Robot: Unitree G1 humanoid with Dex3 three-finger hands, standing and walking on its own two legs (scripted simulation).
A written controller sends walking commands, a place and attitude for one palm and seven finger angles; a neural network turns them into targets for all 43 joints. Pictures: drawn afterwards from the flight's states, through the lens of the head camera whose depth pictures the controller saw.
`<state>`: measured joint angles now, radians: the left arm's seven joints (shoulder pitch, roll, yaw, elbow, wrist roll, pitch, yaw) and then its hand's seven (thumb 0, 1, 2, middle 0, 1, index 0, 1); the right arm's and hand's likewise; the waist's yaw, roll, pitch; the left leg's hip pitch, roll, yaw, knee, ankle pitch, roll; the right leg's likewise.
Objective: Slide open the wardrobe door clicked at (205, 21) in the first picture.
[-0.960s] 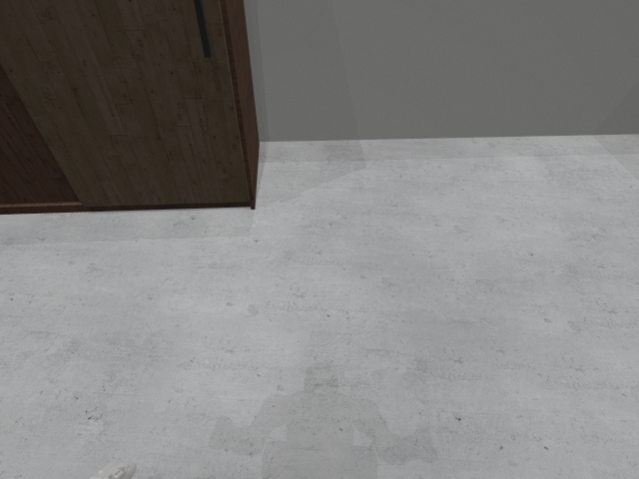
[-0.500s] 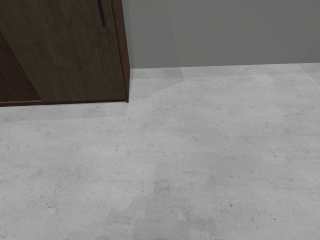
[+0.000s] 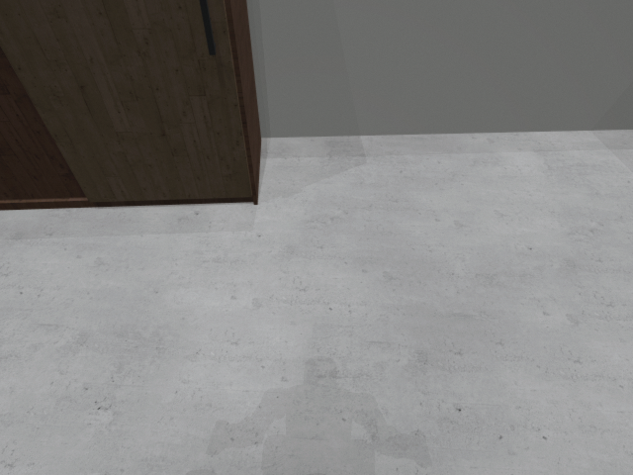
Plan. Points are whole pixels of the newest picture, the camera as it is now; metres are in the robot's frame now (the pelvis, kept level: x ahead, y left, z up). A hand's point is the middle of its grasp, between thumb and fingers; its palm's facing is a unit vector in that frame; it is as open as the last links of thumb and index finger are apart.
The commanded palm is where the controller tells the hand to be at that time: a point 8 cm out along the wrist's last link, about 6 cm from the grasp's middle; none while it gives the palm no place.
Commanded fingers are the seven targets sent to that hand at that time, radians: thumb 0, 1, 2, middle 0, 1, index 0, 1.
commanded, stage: look at it before walking up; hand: right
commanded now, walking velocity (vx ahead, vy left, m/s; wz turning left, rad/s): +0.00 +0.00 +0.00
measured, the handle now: out of the picture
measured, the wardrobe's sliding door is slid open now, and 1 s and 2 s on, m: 0.00 0.00 0.00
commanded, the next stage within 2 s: walk to a spot facing it in 0.48 s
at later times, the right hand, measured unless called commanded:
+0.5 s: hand out of the picture +0.08 -0.24 -0.16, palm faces -0.04 +0.94 -0.33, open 7.4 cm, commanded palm none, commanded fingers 0.00 -0.90 -0.90 0.20 0.30 0.20 0.30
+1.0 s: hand out of the picture +0.07 -0.17 -0.18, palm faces -0.18 +0.95 -0.27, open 7.4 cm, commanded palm none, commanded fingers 0.00 -0.90 -0.90 0.20 0.30 0.20 0.30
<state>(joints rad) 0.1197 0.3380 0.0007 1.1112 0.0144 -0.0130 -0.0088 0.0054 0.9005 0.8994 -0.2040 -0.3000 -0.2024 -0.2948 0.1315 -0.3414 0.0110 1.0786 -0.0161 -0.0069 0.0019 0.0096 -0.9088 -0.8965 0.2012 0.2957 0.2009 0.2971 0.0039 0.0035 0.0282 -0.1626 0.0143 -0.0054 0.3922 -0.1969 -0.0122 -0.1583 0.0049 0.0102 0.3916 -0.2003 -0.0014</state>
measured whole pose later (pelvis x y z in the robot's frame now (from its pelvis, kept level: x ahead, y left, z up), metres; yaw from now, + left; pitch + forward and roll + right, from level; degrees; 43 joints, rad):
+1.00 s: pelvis +0.00 +0.03 -0.03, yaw +12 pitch -1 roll -2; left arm 0.16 0.24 0.04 0.99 0.02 0.03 0.01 0.00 0.90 0.90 -0.20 -0.30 -0.20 -0.29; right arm 0.25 -0.23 -0.03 0.95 -0.03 0.06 0.03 0.01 -0.91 -0.90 0.20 0.30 0.20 0.30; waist -0.03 -0.01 0.08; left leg -0.33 0.00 0.01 0.72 -0.42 0.00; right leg -0.26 -0.11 -0.17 0.67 -0.39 0.03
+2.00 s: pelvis +0.33 +0.06 -0.01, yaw +45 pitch +1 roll +3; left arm 0.53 0.13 0.01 1.11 0.03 -0.07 0.04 0.00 0.91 0.90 -0.20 -0.30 -0.20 -0.29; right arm 0.12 -0.20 -0.07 0.95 -0.04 0.04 0.04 0.01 -0.92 -0.90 0.19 0.29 0.19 0.30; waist 0.05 0.02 0.07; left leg -0.61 0.01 0.13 0.90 -0.17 0.03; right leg 0.10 -0.02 -0.35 0.31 -0.44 -0.04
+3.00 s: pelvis +0.63 +0.38 -0.03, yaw +77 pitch +0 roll -1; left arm 0.32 0.23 0.08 1.00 0.03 -0.01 0.00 0.00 0.91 0.90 -0.20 -0.30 -0.20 -0.29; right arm 0.13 -0.21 -0.08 0.88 -0.04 0.00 0.03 0.01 -0.91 -0.90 0.19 0.29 0.19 0.30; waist 0.03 -0.02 0.10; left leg -0.44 0.05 0.14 0.65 -0.20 0.03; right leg -0.14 -0.22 -0.38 0.74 -0.47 0.07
